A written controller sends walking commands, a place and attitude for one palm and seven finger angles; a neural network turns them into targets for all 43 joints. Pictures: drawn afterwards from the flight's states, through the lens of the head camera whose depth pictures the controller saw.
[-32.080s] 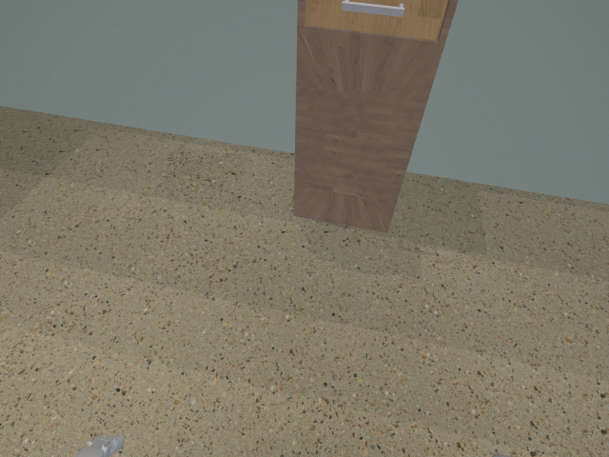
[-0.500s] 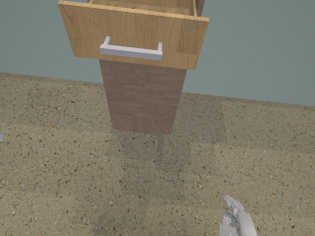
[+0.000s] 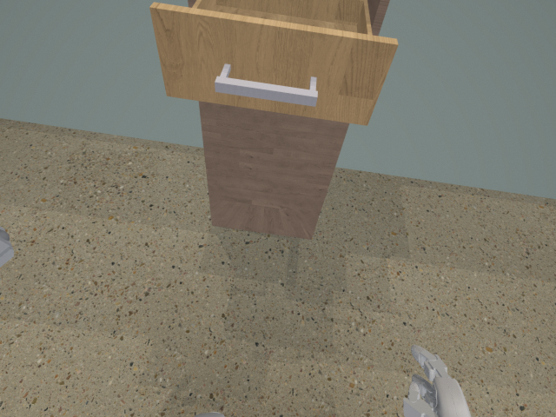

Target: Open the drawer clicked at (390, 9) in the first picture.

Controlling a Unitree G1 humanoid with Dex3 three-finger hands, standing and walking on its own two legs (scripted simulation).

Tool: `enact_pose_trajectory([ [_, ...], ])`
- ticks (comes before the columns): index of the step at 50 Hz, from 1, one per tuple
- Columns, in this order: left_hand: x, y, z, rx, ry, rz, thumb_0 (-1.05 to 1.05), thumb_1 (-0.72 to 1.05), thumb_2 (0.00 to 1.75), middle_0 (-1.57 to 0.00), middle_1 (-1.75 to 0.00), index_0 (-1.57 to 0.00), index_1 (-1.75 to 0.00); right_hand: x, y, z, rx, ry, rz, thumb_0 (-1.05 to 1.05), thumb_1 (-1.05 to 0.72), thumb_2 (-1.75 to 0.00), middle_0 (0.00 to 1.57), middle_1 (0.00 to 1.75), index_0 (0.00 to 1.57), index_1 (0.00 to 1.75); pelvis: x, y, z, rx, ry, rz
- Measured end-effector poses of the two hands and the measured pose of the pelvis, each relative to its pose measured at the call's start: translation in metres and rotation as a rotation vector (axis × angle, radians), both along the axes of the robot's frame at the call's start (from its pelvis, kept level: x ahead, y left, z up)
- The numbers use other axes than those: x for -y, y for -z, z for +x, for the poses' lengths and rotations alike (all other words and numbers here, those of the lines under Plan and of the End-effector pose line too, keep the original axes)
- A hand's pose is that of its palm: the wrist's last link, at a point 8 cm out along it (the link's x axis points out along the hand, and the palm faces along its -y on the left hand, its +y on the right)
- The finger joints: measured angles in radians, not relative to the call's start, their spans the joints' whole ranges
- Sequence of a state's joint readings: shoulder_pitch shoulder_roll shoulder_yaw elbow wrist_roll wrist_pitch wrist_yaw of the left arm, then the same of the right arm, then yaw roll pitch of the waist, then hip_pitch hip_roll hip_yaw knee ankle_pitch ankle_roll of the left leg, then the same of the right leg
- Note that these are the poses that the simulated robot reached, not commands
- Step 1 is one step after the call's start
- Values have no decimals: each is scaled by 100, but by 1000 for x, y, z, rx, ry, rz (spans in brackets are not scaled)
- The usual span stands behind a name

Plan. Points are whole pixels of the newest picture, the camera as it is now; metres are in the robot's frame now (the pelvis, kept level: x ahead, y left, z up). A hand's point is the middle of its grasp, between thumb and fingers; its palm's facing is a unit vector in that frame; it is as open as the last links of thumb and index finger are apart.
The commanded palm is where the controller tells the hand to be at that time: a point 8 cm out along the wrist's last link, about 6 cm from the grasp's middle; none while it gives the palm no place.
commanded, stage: stop stepping back and stand still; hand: left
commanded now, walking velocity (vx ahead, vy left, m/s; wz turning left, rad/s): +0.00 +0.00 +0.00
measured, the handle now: (268, 84) +0.59 +0.07 +0.15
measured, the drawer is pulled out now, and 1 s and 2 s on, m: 0.27 0.27 0.27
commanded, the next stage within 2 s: let the arm hang, fingers relaxed in 0.84 s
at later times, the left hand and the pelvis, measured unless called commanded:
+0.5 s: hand out of the picture +0.11 +0.22 +0.33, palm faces +0.59 -0.66 -0.47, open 7.4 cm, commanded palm +0.07 +0.29 +0.33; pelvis -0.06 +0.01 +0.00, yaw +0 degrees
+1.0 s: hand out of the picture +0.13 +0.25 +0.29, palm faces +0.51 -0.73 -0.47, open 7.4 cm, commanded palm none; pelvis -0.08 +0.02 -0.01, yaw +2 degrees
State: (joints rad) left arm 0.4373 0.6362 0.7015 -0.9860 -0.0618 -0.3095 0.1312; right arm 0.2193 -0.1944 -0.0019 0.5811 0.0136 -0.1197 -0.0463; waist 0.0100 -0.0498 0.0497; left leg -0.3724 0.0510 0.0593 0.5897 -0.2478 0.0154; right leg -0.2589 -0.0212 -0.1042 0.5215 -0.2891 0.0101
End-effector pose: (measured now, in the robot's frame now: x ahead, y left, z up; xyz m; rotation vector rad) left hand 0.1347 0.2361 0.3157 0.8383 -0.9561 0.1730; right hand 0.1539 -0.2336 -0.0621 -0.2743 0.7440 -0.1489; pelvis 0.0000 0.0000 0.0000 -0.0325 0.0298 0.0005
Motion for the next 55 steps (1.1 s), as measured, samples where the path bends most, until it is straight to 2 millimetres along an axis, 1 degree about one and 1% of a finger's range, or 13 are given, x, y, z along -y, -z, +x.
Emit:
enact_pose_trajectory([
  [5, -46, -49, -18, 257, -165, -62, 0, 88, 90, -22, -30, -22, -31, -16, 9, -5, 29, -25, 79, 2, -90, -90, 20, 30, 20, 30, 1, -2, -18, 41, -3, -11],
  [9, -78, -48, -11, 221, -229, -307, 0, 89, 90, -21, -30, -21, -30, -19, 7, -19, 80, -9, 133, 2, -90, -90, 20, 30, 20, 30, 1, -4, -30, 57, 1, -14],
  [14, -52, 12, 5, -72, -138, -423, 1, 90, 90, -19, -30, -19, -30, -11, 7, -46, 61, 25, 114, 1, -90, -90, 20, 30, 21, 30, -6, -6, -43, 47, 11, -12],
  [17, -28, 37, -2, -199, -47, -364, 1, 90, 90, -20, -30, -20, -30, -3, 5, -65, 24, 61, 62, 1, -90, -90, 20, 30, 20, 30, -9, -4, -51, 44, 23, -12],
  [20, -19, 27, -23, -159, -2, -218, 1, 89, 90, -21, -30, -21, -30, 2, 4, -82, -11, 86, 7, 2, -90, -90, 20, 30, 20, 30, -10, -2, -57, 42, 22, -17],
  [24, -20, -13, -58, 74, -36, -35, 1, 88, 90, -22, -30, -22, -31, 0, 10, -93, -54, 70, -11, 2, -90, -90, 20, 30, 20, 30, -10, -2, -61, 41, -2, -20],
  [29, -51, -47, -72, 264, -163, -81, 0, 88, 90, -21, -30, -22, -31, -11, 23, -90, -52, 31, 48, 2, -90, -90, 20, 30, 20, 30, -9, -1, -65, 66, -24, -20],
  [34, -84, -30, -48, 147, -239, -305, 0, 89, 90, -20, -30, -20, -30, -18, 22, -82, 1, 22, 100, 2, -90, -90, 20, 30, 20, 30, -11, -2, -70, 75, -13, -16],
  [41, -46, 27, -36, -86, -48, -337, 1, 89, 90, -20, -30, -20, -30, -20, 5, -81, 50, 43, 47, 2, -90, -90, 20, 30, 20, 30, -22, 1, -76, 74, 4, -19],
  [48, -35, -14, -79, 135, -50, -56, 1, 88, 90, -21, -30, -21, -30, -28, 10, -76, 32, -26, 41, 1, -90, -90, 20, 30, 20, 30, -18, 3, -76, 25, -20, -10],
  [51, -69, 50, -29, -241, -149, -268, -1, 90, 90, -20, -30, -20, -30, -23, 35, -69, 10, -50, 83, 1, -90, -90, 20, 30, 20, 30, -26, 10, -80, 41, -29, -16],
  [53, -91, 135, -4, -628, -298, -430, -1, 90, 90, -19, -30, -19, -30, -16, 49, -71, 7, -22, 110, 1, -90, -90, 20, 30, 21, 30, -29, 14, -84, 52, -20, 4],
  [55, -94, 231, -8, -1013, -436, -529, -1, 91, 90, -19, -30, -19, -30, -7, 58, -80, 5, 7, 125, 1, -90, -90, 20, 30, 21, 30, -26, 19, -90, 65, -13, 36],
])
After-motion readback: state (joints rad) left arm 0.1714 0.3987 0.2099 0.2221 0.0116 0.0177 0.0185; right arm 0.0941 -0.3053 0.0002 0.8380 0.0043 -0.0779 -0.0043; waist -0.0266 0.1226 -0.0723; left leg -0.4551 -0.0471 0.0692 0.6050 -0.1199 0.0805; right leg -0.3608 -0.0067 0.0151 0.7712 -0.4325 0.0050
